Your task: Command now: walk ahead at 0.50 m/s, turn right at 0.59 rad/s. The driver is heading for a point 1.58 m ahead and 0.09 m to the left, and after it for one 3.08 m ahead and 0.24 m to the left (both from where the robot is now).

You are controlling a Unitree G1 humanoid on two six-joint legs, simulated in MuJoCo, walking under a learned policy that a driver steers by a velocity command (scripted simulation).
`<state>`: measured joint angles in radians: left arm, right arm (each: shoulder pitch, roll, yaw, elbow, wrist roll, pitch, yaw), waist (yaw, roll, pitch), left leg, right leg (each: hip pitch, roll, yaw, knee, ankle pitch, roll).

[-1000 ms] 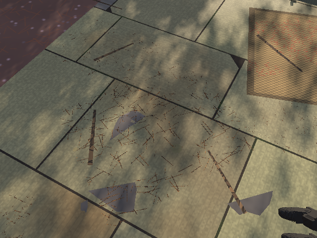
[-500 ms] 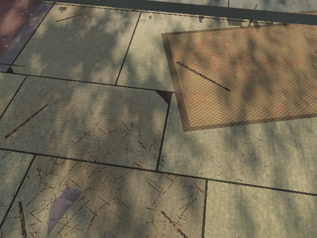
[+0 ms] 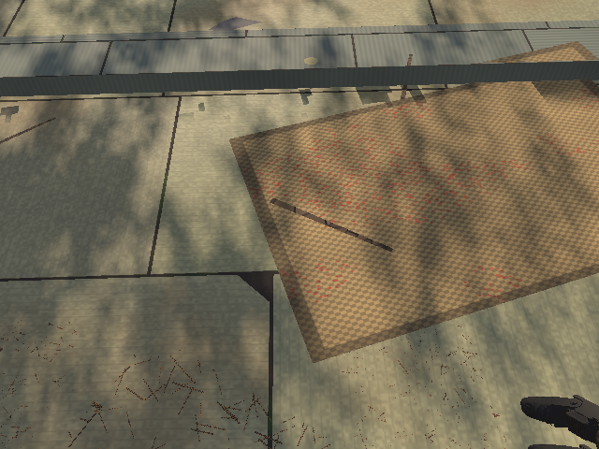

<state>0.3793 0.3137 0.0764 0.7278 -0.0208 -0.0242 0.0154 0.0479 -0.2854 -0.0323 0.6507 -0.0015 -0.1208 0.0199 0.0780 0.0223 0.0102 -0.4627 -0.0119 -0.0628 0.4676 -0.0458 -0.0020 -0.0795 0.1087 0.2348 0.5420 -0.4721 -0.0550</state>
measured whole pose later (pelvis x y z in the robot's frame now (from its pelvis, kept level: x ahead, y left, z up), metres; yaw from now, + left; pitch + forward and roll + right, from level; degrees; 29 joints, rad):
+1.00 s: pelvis +0.52 -0.03 -0.01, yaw +8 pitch +1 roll -3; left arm 0.32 0.30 0.09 0.84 -0.03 -0.05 0.01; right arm 0.08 -0.28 -0.05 0.68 0.02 -0.02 0.06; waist 0.06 0.02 0.04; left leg -0.52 0.04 0.05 0.61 -0.14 0.10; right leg 0.09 -0.07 -0.28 0.41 -0.46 0.06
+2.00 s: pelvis +1.08 +0.07 +0.01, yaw +2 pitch +2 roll -1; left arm 0.44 0.30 0.08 0.83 0.02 -0.03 -0.01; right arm 0.07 -0.27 0.00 0.66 -0.04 -0.05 0.02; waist 0.10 0.03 0.02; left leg -0.48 0.00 -0.03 0.52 -0.13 -0.02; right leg -0.03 0.15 0.24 0.40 -0.38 -0.08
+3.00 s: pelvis +1.48 +0.04 +0.00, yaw +5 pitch +0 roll +0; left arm 0.25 0.25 0.04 0.85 0.01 0.00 0.02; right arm 0.18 -0.23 -0.06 0.79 -0.03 0.02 0.01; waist 0.01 -0.03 0.06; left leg -0.36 -0.03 0.09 0.64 -0.27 0.10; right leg -0.26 -0.10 -0.23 0.83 -0.49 0.00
